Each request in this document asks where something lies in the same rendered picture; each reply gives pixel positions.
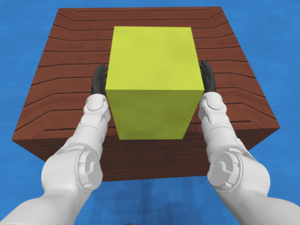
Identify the robot left hand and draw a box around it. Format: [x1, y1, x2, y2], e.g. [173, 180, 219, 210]
[90, 63, 108, 96]

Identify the pedestal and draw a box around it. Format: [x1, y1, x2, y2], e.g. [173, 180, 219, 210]
[12, 7, 280, 182]

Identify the robot left upper arm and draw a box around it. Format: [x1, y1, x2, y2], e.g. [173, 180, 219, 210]
[0, 149, 103, 225]

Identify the carton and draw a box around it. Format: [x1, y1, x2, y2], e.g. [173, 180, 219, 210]
[105, 26, 204, 140]

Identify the robot left forearm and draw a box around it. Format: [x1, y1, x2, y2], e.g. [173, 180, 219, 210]
[41, 94, 111, 182]

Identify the robot right upper arm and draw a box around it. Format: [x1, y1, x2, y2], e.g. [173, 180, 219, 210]
[207, 151, 300, 225]

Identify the robot right forearm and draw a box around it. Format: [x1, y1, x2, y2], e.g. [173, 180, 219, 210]
[198, 92, 258, 164]

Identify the robot right hand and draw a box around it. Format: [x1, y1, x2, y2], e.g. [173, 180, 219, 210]
[199, 59, 217, 94]

